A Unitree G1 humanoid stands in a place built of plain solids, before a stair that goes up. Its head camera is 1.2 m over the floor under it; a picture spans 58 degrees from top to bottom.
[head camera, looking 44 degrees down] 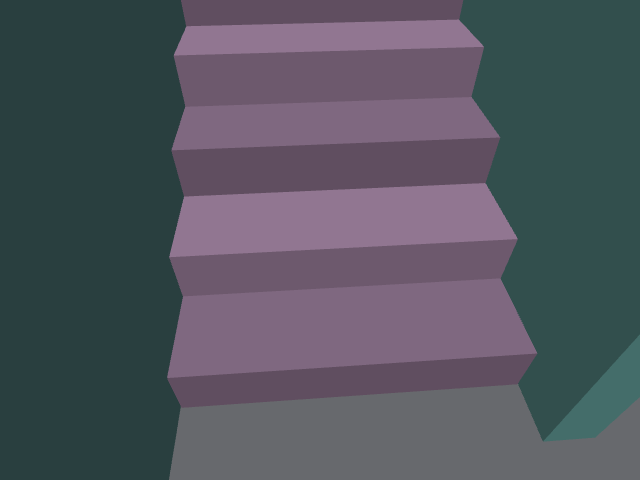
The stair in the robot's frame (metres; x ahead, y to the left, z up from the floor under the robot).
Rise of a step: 0.17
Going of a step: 0.27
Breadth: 0.98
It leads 4 degrees to the left of straight ahead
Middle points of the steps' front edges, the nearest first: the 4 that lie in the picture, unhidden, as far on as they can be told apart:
0.59 -0.10 0.17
0.86 -0.08 0.34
1.13 -0.06 0.51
1.39 -0.04 0.68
